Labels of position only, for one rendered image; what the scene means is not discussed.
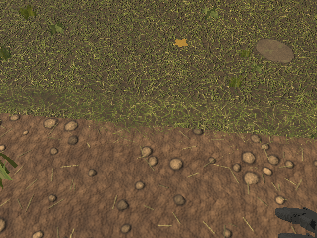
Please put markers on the robot right hand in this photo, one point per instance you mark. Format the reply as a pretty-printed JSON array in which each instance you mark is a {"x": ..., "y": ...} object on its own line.
[{"x": 305, "y": 217}]

